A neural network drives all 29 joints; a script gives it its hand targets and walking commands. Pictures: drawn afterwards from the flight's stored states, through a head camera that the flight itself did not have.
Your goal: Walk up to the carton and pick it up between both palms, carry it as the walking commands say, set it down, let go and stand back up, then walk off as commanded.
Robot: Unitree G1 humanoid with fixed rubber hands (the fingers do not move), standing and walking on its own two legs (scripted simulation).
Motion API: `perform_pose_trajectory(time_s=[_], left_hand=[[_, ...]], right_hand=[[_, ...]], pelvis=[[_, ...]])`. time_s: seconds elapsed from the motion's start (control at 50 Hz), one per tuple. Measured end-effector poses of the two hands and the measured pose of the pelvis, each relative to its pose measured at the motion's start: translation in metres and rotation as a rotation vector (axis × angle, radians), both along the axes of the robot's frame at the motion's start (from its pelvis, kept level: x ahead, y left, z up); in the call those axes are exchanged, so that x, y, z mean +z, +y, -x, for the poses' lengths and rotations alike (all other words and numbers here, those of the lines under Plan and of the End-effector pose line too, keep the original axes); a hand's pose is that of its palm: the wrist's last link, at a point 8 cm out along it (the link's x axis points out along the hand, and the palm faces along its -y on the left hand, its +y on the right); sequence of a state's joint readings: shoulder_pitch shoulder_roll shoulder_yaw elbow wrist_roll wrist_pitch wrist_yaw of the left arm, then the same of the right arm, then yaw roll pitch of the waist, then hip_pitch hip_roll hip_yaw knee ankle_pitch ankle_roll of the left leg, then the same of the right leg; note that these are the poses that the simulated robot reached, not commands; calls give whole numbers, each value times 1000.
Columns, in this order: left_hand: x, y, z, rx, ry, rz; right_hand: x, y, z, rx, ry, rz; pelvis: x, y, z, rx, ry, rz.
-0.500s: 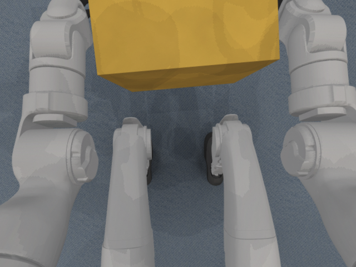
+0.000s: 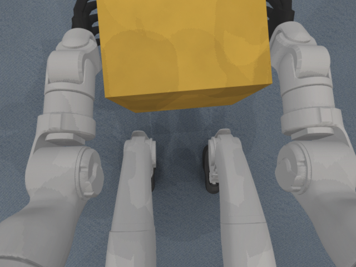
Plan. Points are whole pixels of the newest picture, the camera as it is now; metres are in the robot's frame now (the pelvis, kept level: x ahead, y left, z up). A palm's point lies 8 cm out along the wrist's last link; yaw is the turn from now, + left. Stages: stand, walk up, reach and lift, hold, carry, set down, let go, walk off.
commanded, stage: reach and lift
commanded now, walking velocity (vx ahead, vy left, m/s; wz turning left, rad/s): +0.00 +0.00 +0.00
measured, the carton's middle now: (179, 33) +0.54 -0.01 -0.09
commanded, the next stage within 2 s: none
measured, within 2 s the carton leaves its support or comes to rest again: neither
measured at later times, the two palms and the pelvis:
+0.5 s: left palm (64, 27) +0.49 +0.16 +0.03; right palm (302, 19) +0.48 -0.18 +0.04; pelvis +0.01 +0.00 +0.06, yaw +1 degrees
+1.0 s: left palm out of the picture +0.47 +0.16 +0.14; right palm out of the picture +0.45 -0.18 +0.15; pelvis +0.06 +0.00 +0.13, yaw +1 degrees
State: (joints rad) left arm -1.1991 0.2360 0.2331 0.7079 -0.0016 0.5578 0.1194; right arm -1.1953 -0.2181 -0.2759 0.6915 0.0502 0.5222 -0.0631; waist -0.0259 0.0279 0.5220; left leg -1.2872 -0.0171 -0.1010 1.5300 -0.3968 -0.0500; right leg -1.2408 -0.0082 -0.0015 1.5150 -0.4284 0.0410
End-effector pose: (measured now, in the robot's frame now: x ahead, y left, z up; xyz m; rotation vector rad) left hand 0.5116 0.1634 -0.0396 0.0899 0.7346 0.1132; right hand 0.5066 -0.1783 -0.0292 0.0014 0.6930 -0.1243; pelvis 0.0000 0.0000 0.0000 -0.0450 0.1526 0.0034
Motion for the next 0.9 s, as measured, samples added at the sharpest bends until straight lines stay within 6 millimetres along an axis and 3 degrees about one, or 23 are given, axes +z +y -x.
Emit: perform_pose_trajectory(time_s=[0.68, 0.9], left_hand=[[106, 2, 27, -10, -7, -14], [148, -1, 38, -22, 15, -12]], right_hand=[[102, 1, 30, 9, -6, 9], [145, -2, 45, -4, 15, 9]], pelvis=[[85, 3, -9, 16, -120, -4], [113, 3, -32, 16, -72, -6]])
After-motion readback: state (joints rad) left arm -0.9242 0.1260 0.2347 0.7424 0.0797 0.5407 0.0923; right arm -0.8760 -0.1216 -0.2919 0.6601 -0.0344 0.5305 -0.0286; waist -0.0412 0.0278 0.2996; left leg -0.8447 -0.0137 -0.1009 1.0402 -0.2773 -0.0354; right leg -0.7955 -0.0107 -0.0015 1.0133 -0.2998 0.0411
